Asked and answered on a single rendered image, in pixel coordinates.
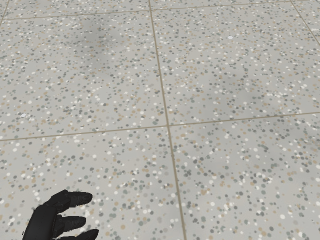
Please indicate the robot left hand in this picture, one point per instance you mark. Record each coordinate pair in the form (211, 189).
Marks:
(47, 224)

